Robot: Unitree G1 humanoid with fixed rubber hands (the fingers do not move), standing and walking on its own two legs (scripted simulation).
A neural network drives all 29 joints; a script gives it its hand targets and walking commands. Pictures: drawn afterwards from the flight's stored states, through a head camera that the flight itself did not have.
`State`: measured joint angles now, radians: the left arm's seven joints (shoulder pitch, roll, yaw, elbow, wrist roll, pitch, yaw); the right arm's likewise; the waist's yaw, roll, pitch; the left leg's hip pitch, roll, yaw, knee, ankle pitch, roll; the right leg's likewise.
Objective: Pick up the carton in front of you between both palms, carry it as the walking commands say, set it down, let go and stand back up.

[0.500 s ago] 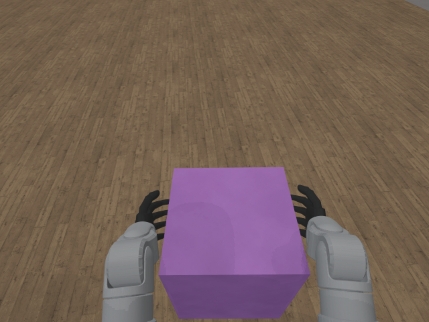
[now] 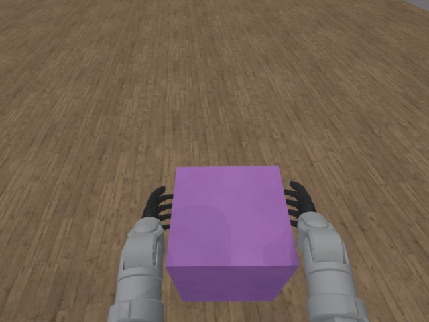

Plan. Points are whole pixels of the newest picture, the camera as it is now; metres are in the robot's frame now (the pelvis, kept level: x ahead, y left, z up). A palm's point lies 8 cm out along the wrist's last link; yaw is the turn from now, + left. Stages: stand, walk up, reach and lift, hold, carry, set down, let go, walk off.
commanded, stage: carry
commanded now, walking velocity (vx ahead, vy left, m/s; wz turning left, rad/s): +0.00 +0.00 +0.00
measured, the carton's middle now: (227, 237) +0.31 +0.00 -0.04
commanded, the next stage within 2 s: hold in 0.98 s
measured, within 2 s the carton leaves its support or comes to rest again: neither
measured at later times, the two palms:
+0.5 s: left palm (144, 233) +0.28 +0.16 +0.04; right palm (303, 228) +0.28 -0.14 +0.04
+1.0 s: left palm (139, 237) +0.27 +0.17 +0.04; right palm (299, 232) +0.27 -0.13 +0.04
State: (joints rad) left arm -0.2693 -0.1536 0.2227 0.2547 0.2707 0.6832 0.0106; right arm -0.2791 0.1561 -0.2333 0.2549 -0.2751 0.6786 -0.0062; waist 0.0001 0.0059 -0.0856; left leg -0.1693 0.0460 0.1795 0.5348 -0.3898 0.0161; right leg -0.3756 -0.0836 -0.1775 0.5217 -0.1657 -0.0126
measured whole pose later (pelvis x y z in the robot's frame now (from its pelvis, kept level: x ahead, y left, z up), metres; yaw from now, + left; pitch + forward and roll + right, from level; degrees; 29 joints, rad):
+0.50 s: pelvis -0.02 +0.01 +0.00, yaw +0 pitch +1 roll +0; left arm -0.23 -0.15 0.19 0.17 0.24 0.74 0.02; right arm -0.24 0.15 -0.19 0.18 -0.25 0.73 -0.02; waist 0.00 0.01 -0.08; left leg -0.20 0.04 0.18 0.57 -0.38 0.03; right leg -0.39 -0.10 -0.17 0.51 -0.13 0.00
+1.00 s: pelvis -0.02 +0.02 +0.00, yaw +0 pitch +0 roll -1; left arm -0.23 -0.15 0.19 0.17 0.24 0.73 0.02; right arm -0.24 0.15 -0.19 0.16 -0.25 0.73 -0.02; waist -0.01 0.01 -0.04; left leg -0.19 0.03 0.18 0.57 -0.38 0.05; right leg -0.37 -0.09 -0.15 0.50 -0.11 0.01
